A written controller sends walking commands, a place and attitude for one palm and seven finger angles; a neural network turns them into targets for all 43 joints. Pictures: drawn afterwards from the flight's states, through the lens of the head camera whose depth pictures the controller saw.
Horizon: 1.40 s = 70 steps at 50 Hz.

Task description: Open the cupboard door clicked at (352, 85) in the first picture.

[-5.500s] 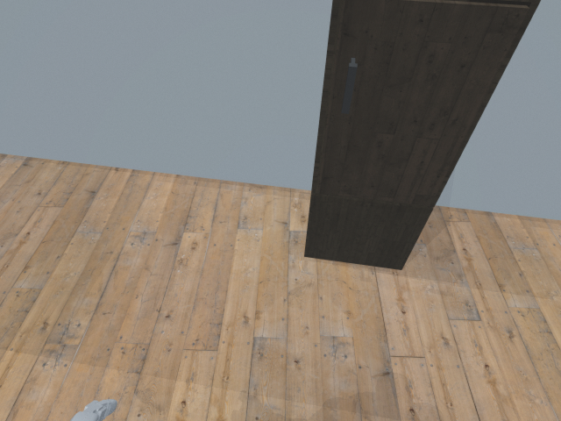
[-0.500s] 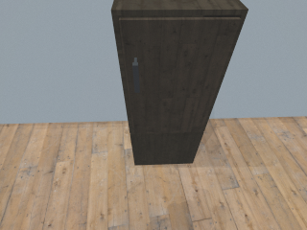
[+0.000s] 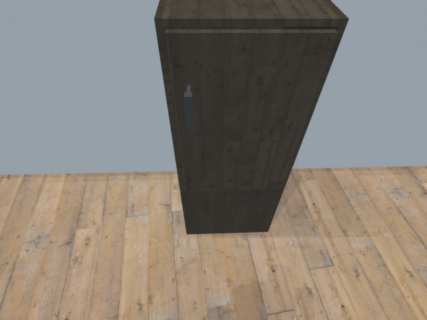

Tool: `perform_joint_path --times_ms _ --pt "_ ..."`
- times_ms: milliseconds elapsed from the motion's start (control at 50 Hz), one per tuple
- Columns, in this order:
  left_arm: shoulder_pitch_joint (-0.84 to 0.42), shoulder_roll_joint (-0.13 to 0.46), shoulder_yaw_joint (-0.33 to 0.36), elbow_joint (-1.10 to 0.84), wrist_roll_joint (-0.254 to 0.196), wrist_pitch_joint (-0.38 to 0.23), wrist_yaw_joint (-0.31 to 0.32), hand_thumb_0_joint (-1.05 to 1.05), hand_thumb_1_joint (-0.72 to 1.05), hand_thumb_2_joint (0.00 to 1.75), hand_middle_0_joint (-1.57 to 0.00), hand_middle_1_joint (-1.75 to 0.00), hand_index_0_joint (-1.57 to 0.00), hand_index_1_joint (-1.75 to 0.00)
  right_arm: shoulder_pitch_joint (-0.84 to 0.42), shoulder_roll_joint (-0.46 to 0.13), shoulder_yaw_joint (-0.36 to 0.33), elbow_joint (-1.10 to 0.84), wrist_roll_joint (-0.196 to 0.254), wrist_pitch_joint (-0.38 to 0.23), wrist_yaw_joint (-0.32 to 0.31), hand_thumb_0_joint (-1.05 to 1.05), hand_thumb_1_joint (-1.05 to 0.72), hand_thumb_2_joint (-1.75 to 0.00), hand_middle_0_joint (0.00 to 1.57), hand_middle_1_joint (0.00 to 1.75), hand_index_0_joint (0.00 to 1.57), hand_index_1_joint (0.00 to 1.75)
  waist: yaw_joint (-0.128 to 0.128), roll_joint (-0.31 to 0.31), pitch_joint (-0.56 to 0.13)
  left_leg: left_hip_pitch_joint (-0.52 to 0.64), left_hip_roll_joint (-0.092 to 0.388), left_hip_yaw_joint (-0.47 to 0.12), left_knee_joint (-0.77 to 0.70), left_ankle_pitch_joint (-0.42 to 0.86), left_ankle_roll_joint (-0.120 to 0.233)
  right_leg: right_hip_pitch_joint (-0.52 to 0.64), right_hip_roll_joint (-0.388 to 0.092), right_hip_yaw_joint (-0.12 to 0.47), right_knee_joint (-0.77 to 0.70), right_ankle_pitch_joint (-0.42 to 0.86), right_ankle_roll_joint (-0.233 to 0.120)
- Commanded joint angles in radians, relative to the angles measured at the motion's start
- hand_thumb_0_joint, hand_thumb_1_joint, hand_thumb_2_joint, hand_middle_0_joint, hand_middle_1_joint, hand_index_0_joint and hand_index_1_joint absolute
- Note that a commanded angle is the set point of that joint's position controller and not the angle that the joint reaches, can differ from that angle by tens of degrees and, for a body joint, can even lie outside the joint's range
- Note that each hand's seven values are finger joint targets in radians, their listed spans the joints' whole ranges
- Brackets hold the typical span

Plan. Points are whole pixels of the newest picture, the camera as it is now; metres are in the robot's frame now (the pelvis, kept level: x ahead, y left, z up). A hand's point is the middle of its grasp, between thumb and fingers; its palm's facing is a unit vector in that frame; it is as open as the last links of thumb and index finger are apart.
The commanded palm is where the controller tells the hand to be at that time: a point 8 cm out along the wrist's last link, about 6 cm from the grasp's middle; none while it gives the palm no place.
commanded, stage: look again from close up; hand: left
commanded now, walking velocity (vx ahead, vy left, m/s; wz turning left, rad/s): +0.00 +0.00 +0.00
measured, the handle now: (189, 110) +0.60 +0.10 +0.05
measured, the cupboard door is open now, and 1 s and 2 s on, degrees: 0 0 0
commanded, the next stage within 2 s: shuffle to correct the standing spot in 0.54 s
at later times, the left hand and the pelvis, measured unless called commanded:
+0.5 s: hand out of the picture -0.01 +0.24 -0.18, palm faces +0.03 -0.97 -0.23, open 7.4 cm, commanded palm none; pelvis -0.05 +0.04 -0.01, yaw +1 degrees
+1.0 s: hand out of the picture -0.20 +0.21 -0.18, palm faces +0.12 -0.98 -0.14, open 7.4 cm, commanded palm none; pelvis -0.09 +0.06 +0.00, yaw +2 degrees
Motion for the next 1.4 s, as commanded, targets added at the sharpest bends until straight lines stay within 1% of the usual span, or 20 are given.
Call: perform_joint_path --times_ms 0,40,100,180,340,740,880,900,920,940,980,1020,1080,1100,1120,1140,1180,1220,1300,1380 --pt "0.065 0.216 0.039 -0.109 0.016 -0.039 0.012 0.00 0.90 0.90 -0.20 -0.30 -0.20 -0.30 0.013 -0.173 -0.042 -0.172 -0.015 -0.046 0.024 0.00 -0.90 -0.90 0.20 0.30 0.20 0.30 -0.006 0.033 0.002 -0.001 0.082 -0.122 0.125 0.230 0.015 -0.125 -0.206 0.126 0.055 0.556 0.049" --pt "0.065 0.213 0.038 -0.120 0.011 -0.042 0.012 0.00 0.90 0.90 -0.20 -0.30 -0.20 -0.30 0.036 -0.159 -0.047 -0.167 -0.016 -0.049 0.010 0.00 -0.90 -0.90 0.20 0.30 0.20 0.30 -0.005 0.010 -0.127 0.001 0.078 -0.130 0.160 0.257 0.027 -0.035 -0.222 0.121 0.105 0.741 0.031" --pt "0.085 0.186 0.038 -0.138 0.010 -0.026 0.013 0.00 0.90 0.90 -0.20 -0.30 -0.20 -0.30 0.041 -0.132 -0.044 -0.191 -0.014 -0.026 0.014 0.00 -0.90 -0.90 0.20 0.30 0.20 0.30 -0.002 -0.121 -0.095 -0.080 0.055 -0.102 0.174 0.094 0.029 -0.010 -0.225 0.128 0.115 0.792 0.039" --pt "0.051 0.197 0.037 -0.183 0.011 -0.008 0.008 0.00 0.90 0.90 -0.20 -0.30 -0.20 -0.30 0.031 -0.147 -0.046 -0.207 -0.016 -0.010 0.017 0.00 -0.90 -0.90 0.20 0.30 0.20 0.30 -0.007 0.000 -0.028 -0.041 0.079 -0.116 0.126 0.157 0.038 -0.111 -0.190 0.119 0.103 0.515 0.019" --pt "0.003 0.227 0.026 -0.199 0.012 0.003 -0.008 0.00 0.90 0.90 -0.20 -0.30 -0.20 -0.30 -0.021 -0.207 -0.047 -0.220 -0.018 -0.012 0.031 0.00 -0.90 -0.90 0.20 0.30 0.20 0.30 0.002 0.016 0.047 -0.058 0.121 -0.195 0.010 0.022 0.051 -0.206 -0.140 0.102 0.030 0.058 0.012" --pt "0.230 0.131 0.031 -0.093 0.029 0.070 -0.034 0.00 0.90 0.90 -0.20 -0.30 -0.20 -0.30 0.036 -0.227 -0.073 -0.164 -0.024 0.024 0.021 0.00 -0.90 -0.90 0.20 0.30 0.20 0.30 0.024 0.061 0.022 -0.139 0.252 -0.365 -0.305 -0.520 0.062 -0.195 -0.058 -0.045 0.236 -0.163 0.026" --pt "0.382 0.104 0.056 -0.052 0.025 0.089 -0.044 0.00 0.90 0.90 -0.20 -0.30 -0.20 -0.30 0.042 -0.201 -0.089 -0.145 -0.026 0.035 0.007 0.00 -0.90 -0.90 0.20 0.30 0.20 0.30 0.057 0.027 0.067 -0.340 0.157 -0.204 -0.225 -0.426 -0.043 0.036 -0.028 -0.074 -0.011 -0.091 -0.005" --pt "0.405 0.125 0.066 -0.049 0.031 0.088 -0.038 0.00 0.90 0.90 -0.20 -0.30 -0.20 -0.30 0.037 -0.162 -0.086 -0.150 -0.021 0.038 0.007 0.00 -0.90 -0.90 0.20 0.30 0.20 0.30 0.065 -0.059 0.080 -0.385 0.076 -0.114 -0.073 -0.399 -0.081 0.026 -0.097 0.017 -0.111 -0.192 -0.040" --pt "0.377 0.161 0.074 -0.064 0.037 0.088 -0.027 0.00 0.90 0.90 -0.20 -0.30 -0.20 -0.30 0.037 -0.102 -0.079 -0.163 -0.013 0.042 0.006 0.00 -0.90 -0.90 0.20 0.30 0.20 0.30 0.049 -0.220 0.107 -0.396 -0.030 0.019 0.258 -0.300 -0.079 -0.110 -0.257 0.242 -0.247 -0.397 -0.124" --pt "0.228 0.155 0.072 -0.106 0.038 0.072 -0.015 0.00 0.90 0.90 -0.20 -0.30 -0.20 -0.30 0.039 -0.107 -0.092 -0.177 -0.014 0.041 0.013 0.00 -0.90 -0.90 0.20 0.30 0.20 0.30 0.002 -0.255 0.127 -0.351 0.003 0.004 0.619 -0.261 -0.026 -0.301 -0.404 0.337 -0.326 -0.440 -0.193" --pt "0.058 0.127 0.070 -0.161 0.029 0.034 -0.009 0.00 0.90 0.90 -0.20 -0.30 -0.20 -0.30 0.121 -0.082 -0.095 -0.161 -0.015 0.037 0.025 0.00 -0.90 -0.90 0.20 0.30 0.20 0.30 -0.086 -0.103 0.104 -0.298 0.076 -0.063 0.781 -0.238 0.013 -0.379 -0.361 0.239 -0.272 -0.292 -0.173" --pt "0.062 0.141 0.067 -0.157 0.042 0.018 -0.014 0.00 0.90 0.90 -0.20 -0.30 -0.20 -0.30 0.169 -0.039 -0.085 -0.147 -0.015 0.019 0.036 0.00 -0.90 -0.90 0.20 0.30 0.20 0.30 -0.077 -0.033 0.062 -0.242 0.088 -0.032 0.573 -0.281 0.021 -0.314 -0.299 0.079 -0.164 -0.177 -0.133" --pt "0.103 0.154 0.062 -0.118 0.041 0.031 -0.031 0.00 0.90 0.90 -0.20 -0.30 -0.20 -0.30 0.235 -0.012 -0.074 -0.126 -0.022 0.002 0.029 0.00 -0.90 -0.90 0.20 0.30 0.20 0.30 -0.072 -0.061 0.093 -0.042 0.053 0.065 0.238 -0.210 0.013 -0.414 -0.232 0.025 -0.029 -0.314 -0.087" --pt "0.116 0.124 0.053 -0.118 0.033 0.038 -0.038 0.00 0.90 0.90 -0.20 -0.30 -0.20 -0.30 0.304 -0.037 -0.069 -0.104 -0.026 -0.006 0.021 0.00 -0.90 -0.90 0.20 0.30 0.20 0.30 -0.080 0.049 0.094 0.061 0.073 0.019 0.102 -0.232 0.009 -0.504 -0.179 -0.004 0.138 -0.335 -0.053" --pt "0.152 0.063 0.043 -0.127 0.028 0.040 -0.051 0.00 0.90 0.90 -0.20 -0.30 -0.20 -0.30 0.377 -0.118 -0.087 -0.090 -0.036 -0.019 0.007 0.00 -0.90 -0.90 0.20 0.30 0.20 0.30 -0.088 0.317 0.085 0.117 0.311 -0.408 -0.099 -0.496 0.068 -0.670 -0.084 -0.080 0.437 -0.268 0.016" --pt "0.100 0.065 0.049 -0.173 0.039 0.047 -0.062 0.00 0.90 0.90 -0.20 -0.30 -0.20 -0.30 0.384 -0.197 -0.105 -0.102 -0.032 -0.024 -0.009 0.00 -0.90 -0.90 0.20 0.30 0.20 0.30 -0.084 0.327 0.122 0.010 0.509 -0.722 -0.299 -0.688 0.134 -0.750 -0.098 -0.012 0.651 -0.195 0.037" --pt "0.060 0.112 0.070 -0.195 0.047 0.053 -0.082 0.00 0.90 0.90 -0.20 -0.30 -0.20 -0.30 0.233 -0.201 -0.100 -0.149 -0.030 -0.026 -0.009 0.00 -0.90 -0.90 0.20 0.30 0.20 0.30 -0.006 0.104 0.131 -0.197 0.490 -0.637 -0.324 -0.683 0.150 -0.687 -0.169 0.073 0.805 -0.016 0.038" --pt "0.091 0.092 0.074 -0.159 0.048 0.056 -0.081 0.00 0.90 0.90 -0.20 -0.30 -0.20 -0.30 0.184 -0.142 -0.082 -0.140 -0.028 -0.047 -0.009 0.00 -0.90 -0.90 0.20 0.30 0.20 0.30 0.021 0.086 0.094 -0.200 0.391 -0.422 -0.265 -0.431 0.096 -0.639 -0.163 0.080 0.840 0.091 0.058" --pt "0.036 0.079 0.076 -0.172 0.036 0.059 -0.090 0.00 0.90 0.90 -0.20 -0.30 -0.20 -0.30 0.222 -0.124 -0.088 -0.114 -0.025 -0.060 -0.009 0.00 -0.90 -0.90 0.20 0.30 0.20 0.30 0.003 0.106 0.061 -0.113 0.315 -0.237 -0.232 -0.262 0.095 -0.654 -0.164 0.044 0.777 0.174 0.094" --pt "-0.066 0.080 0.074 -0.208 0.031 0.058 -0.096 0.00 0.90 0.90 -0.20 -0.30 -0.20 -0.30 0.287 -0.120 -0.096 -0.091 -0.028 -0.051 -0.002 0.00 -0.90 -0.90 0.20 0.30 0.20 0.30 -0.038 0.129 0.089 -0.049 0.312 -0.204 -0.243 -0.250 0.099 -0.682 -0.174 0.003 0.629 0.187 0.113"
